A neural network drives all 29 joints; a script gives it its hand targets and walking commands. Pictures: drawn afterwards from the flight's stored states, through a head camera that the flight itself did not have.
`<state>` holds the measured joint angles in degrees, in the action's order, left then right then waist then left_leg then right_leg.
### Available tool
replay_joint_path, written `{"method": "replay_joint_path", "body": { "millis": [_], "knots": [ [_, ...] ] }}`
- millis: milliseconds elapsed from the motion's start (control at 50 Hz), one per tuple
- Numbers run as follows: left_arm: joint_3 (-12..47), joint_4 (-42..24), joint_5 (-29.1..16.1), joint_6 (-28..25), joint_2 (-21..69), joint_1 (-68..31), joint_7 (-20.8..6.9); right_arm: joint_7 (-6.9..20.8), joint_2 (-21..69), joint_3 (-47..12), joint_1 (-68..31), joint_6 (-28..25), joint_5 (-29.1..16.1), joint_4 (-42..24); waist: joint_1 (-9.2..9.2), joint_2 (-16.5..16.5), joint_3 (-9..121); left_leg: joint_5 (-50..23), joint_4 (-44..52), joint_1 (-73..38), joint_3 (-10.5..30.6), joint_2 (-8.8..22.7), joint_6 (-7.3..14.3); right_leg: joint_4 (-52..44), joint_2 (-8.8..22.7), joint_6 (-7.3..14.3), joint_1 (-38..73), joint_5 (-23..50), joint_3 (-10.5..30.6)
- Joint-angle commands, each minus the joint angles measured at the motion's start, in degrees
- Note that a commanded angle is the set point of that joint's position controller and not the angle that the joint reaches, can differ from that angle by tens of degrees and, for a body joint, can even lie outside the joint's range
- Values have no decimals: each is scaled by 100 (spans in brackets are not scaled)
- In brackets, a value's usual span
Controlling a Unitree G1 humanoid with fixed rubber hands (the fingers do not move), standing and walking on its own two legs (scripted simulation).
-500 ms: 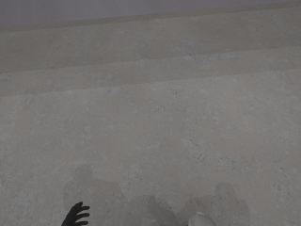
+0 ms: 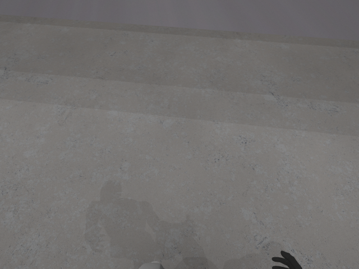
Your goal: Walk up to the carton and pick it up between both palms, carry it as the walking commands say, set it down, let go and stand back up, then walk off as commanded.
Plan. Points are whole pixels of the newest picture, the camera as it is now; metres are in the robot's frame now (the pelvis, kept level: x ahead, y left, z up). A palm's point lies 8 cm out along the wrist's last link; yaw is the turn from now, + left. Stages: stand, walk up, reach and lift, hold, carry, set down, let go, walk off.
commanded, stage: stand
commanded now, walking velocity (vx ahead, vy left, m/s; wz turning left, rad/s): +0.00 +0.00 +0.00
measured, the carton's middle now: out of the picture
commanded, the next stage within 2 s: none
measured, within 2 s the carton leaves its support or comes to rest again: neither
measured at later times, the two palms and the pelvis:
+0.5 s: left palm out of the picture +0.08 +0.26 -0.12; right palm out of the picture +0.12 -0.22 -0.12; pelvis +0.04 +0.00 +0.01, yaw +2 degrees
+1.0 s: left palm out of the picture +0.05 +0.25 -0.12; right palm out of the picture +0.08 -0.23 -0.13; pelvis +0.04 +0.00 +0.01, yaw +2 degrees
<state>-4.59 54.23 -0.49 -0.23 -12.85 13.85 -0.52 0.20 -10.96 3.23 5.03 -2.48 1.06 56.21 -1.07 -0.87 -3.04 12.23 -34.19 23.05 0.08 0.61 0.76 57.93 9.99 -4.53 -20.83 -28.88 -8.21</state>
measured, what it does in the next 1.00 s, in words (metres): steps on the spot: right foot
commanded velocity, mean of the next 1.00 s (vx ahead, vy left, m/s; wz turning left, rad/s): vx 0.00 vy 0.00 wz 0.00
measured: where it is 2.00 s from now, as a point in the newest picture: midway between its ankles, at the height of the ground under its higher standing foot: outside the picture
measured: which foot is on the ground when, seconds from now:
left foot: down 0.00-1.00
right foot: up 0.00-0.10, down 0.12-1.00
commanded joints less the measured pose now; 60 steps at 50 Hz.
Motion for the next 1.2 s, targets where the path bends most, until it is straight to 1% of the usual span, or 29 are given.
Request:
{"method": "replay_joint_path", "body": {
  "millis": [0, 40, 60, 80, 100, 120, 140, 160, 180, 200, 240, 260, 300, 380, 400, 440, 540, 680, 720, 760, 800, 840, 860, 940, 1000, 1040, 1060, 1120, 1180],
  "knots": [
    [39, -328, 85, 74, -248, 77, 37, -215, -778, 73, 500, 44, 102, -142, 172, 1183, 949, -3725, 1112, -1386, 897, 1313, 881, -588, -281, 31, -293, -376, 341],
    [106, -153, 64, 97, -28, 415, 93, -184, -766, 29, 438, 49, 87, -191, 55, 1178, 1014, -3582, 1068, -1268, 839, 1308, 890, -1287, -412, 109, 62, -65, 214],
    [106, -105, 67, 105, -53, 495, 127, -177, -749, 32, 308, 58, 70, -183, -41, 1205, 912, -3140, 1063, -1046, 856, 1269, 842, -1751, -430, 137, 265, 342, 201],
    [127, -14, 56, 66, -30, 683, 132, -182, -771, 12, 197, 104, 89, -243, -158, 941, 934, -2928, 854, -1084, 797, 1096, 676, -2642, -531, 161, 614, 1032, 49],
    [160, 133, 80, 3, 45, 1038, 119, -170, -626, -12, 259, 153, 4, -182, -349, 695, 1118, -1818, 715, -782, 659, 836, 400, -3567, -398, 157, 1341, 2306, 6],
    [129, 314, 195, -45, -212, 1397, 133, -143, -308, -94, 392, 172, -65, -193, -366, -155, 1103, -608, 384, -246, 462, 571, 84, -3946, 310, 216, 1905, 2757, 672],
    [35, 121, 197, -64, -938, 520, 126, -114, -211, -122, 312, 224, -120, -358, -75, -1201, 792, 429, 337, 102, -46, 27, -191, -3952, 1048, 572, 1595, 3647, 1168],
    [18, 28, 239, -33, -785, 98, 107, -97, -399, -111, 404, 261, -67, -286, 74, -1218, 728, 829, 257, -433, -128, 133, -199, -3806, 1220, 846, 1058, 3644, 1192],
    [79, 42, 235, -49, -587, -121, 93, -75, -413, -117, 361, 261, -36, -230, 141, -1063, 687, 346, 640, -699, -136, 108, -179, -3702, 1003, 752, 1012, 3598, 978],
    [95, 75, 211, -41, -436, -137, 101, -68, -452, -89, 479, 229, -43, -159, 128, -841, 849, -96, 746, -905, -114, 107, -167, -3727, 737, 546, 1143, 3224, 763],
    [15, 62, 170, -77, -625, -96, 133, -19, -505, -63, 639, 157, 3, -107, 119, -755, 977, -1262, 848, -1120, 124, 329, -81, -3548, 346, 335, 1240, 3243, 455],
    [12, 97, 115, -80, -521, 34, 122, -37, -656, -13, 685, 125, -5, -33, 72, -328, 1128, -1627, 799, -1248, 207, 417, -27, -3532, 242, 292, 1285, 3021, 405],
    [14, 146, 120, -72, -499, 91, 137, -79, -541, -46, 694, 99, -33, -24, 75, -80, 1076, -2004, 873, -1245, 259, 445, 10, -3418, 107, 282, 1307, 2920, 283],
    [22, 246, 124, 26, -373, 186, 175, -122, -437, -81, 738, 111, -37, -17, 42, 0, 773, -1647, 1172, -1029, 392, 466, 56, -3457, 57, 262, 1210, 2357, 180],
    [2, 219, 134, 29, -423, 120, 148, -130, -517, -75, 757, 106, -30, 4, 9, 124, 831, -1580, 1175, -1054, 399, 428, 69, -3457, 17, 258, 1231, 2233, 191],
    [12, 225, 143, 15, -408, 97, 155, -146, -618, -53, 734, 100, -23, -19, -8, -32, 732, -1475, 1276, -973, 478, 447, 82, -3501, -29, 241, 1192, 2101, 180],
    [54, 390, 124, 37, -332, 281, 168, -146, -447, -102, 840, 103, -32, 14, -11, 171, 514, -1004, 1389, -855, 495, 421, 84, -3625, -44, 281, 1104, 1768, 214],
    [64, 632, 159, 27, -338, 222, 145, -156, -603, -79, 937, 103, -26, 22, -1, 95, 415, -426, 1539, -718, 497, 377, 71, -3795, -63, 290, 1057, 1577, 225],
    [66, 662, 149, -8, -310, 268, 146, -157, -449, -113, 1052, 101, -46, 69, -23, 141, 479, -605, 1554, -810, 424, 345, 51, -3780, -47, 319, 1125, 1582, 273],
    [85, 755, 143, -8, -240, 309, 140, -130, -403, -125, 1098, 71, -47, 44, 19, -99, 546, -647, 1539, -877, 477, 364, 90, -3786, -56, 301, 1143, 1696, 222],
    [128, 814, 153, -16, -127, 378, 152, -149, -417, -121, 1057, 74, -40, 11, -40, 128, 462, -626, 1464, -836, 426, 347, 99, -3845, -24, 324, 1069, 1653, 273],
    [110, 867, 130, -10, -221, 357, 148, -114, -321, -179, 1114, 78, -20, 12, -16, -42, 528, -681, 1483, -906, 421, 341, 94, -3786, -54, 328, 1120, 1679, 240],
    [91, 887, 128, -9, -271, 389, 167, -144, -257, -188, 1208, 87, -23, 50, -11, 61, 460, -681, 1511, -866, 410, 342, 69, -3774, -50, 345, 1089, 1683, 242],
    [121, 919, 139, -12, -181, 395, 167, -138, -256, -205, 1228, 88, -38, 58, -5, -46, 458, -696, 1469, -844, 432, 345, 98, -3777, -39, 355, 1078, 1694, 269],
    [120, 921, 155, -16, -194, 343, 184, -146, -307, -216, 1320, 89, -26, 78, 26, 102, 463, -673, 1435, -891, 388, 324, 73, -3821, -72, 351, 1067, 1665, 255],
    [137, 1002, 145, -15, -178, 492, 201, -148, -329, -194, 1381, 76, -38, 91, 42, -63, 445, -757, 1489, -925, 439, 351, 91, -3824, -74, 353, 1028, 1717, 230],
    [155, 997, 146, -27, -113, 439, 197, -165, -267, -224, 1365, 85, -23, 100, 12, 63, 466, -698, 1460, -896, 403, 345, 93, -3793, -79, 350, 1090, 1708, 248],
    [148, 970, 167, -13, -197, 370, 194, -162, -248, -244, 1436, 95, -24, 98, 74, 56, 381, -814, 1432, -838, 391, 352, 81, -3804, -61, 362, 1042, 1697, 272],
    [125, 987, 151, -19, -212, 476, 189, -164, -312, -226, 1446, 96, -20, 100, -6, 18, 480, -628, 1443, -836, 387, 303, 75, -3772, -105, 349, 1112, 1647, 263]
  ]
}}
